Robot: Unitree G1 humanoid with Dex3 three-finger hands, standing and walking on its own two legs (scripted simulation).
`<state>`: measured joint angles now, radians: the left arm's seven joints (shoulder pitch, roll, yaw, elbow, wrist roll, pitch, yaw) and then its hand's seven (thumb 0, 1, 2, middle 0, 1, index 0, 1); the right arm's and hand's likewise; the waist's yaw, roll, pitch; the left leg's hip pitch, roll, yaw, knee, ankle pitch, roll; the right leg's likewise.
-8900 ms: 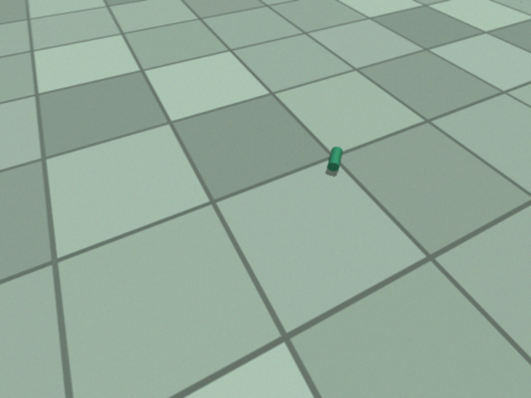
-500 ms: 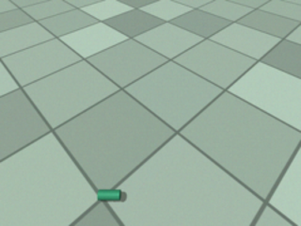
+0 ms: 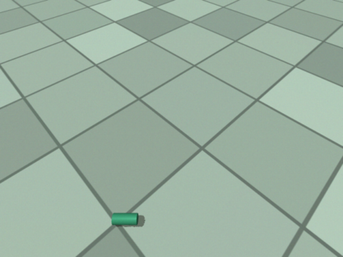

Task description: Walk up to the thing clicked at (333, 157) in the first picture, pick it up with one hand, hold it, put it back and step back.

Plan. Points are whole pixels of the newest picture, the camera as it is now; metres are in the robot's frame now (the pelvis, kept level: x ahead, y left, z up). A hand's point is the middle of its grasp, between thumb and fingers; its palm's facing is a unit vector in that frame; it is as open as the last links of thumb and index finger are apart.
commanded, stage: walk up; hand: left
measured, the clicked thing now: (125, 218) +0.41 +0.28 -0.75
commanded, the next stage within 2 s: stand in 0.76 s
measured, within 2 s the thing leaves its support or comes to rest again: neither
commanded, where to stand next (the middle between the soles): +0.03 +0.03 m, yaw +1 degrees
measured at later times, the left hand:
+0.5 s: hand out of the picture +0.06 +0.26 -0.16, palm faces +0.02 -0.94 -0.34, open 7.4 cm
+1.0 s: hand out of the picture +0.06 +0.26 -0.16, palm faces -0.01 -0.94 -0.34, open 7.4 cm
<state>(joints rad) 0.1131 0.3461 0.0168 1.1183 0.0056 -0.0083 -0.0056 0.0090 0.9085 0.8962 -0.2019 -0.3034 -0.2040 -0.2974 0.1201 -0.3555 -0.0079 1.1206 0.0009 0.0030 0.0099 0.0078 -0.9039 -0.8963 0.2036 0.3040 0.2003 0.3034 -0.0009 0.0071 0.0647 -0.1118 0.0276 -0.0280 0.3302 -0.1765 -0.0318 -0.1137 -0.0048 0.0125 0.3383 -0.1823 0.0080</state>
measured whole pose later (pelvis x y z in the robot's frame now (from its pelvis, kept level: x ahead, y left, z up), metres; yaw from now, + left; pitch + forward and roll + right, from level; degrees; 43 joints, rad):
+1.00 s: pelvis +0.00 +0.01 +0.00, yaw +1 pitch -2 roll +0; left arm 0.13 0.34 0.01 1.12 0.02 -0.01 -0.01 0.01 0.91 0.90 -0.20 -0.30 -0.20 -0.30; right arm 0.13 -0.35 -0.01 1.11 -0.01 -0.01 0.01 0.01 -0.90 -0.90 0.20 0.30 0.20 0.30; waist 0.00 0.00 0.05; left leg -0.12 0.01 -0.03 0.33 -0.17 -0.02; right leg -0.12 -0.03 0.01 0.35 -0.19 0.02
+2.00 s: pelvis +0.01 +0.00 +0.00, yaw +0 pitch -2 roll +0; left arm 0.12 0.35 0.00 1.11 0.01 -0.01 -0.01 0.01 0.91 0.90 -0.20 -0.30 -0.20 -0.30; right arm 0.12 -0.35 0.00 1.11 -0.01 -0.01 0.00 0.01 -0.90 -0.90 0.20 0.30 0.20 0.30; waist 0.00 0.00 0.06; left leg -0.10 0.02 -0.03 0.32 -0.19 -0.03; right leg -0.10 -0.01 0.01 0.33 -0.20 0.01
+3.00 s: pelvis +0.01 +0.01 +0.00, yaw +0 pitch -2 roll +0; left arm 0.13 0.35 0.00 1.10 0.01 -0.01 0.00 0.01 0.91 0.90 -0.20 -0.30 -0.20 -0.30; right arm 0.13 -0.35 0.00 1.11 -0.01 -0.01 0.00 0.01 -0.90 -0.90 0.20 0.30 0.20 0.30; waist 0.00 0.00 0.05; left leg -0.09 0.02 -0.02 0.32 -0.18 -0.02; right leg -0.10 -0.02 0.02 0.33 -0.19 0.02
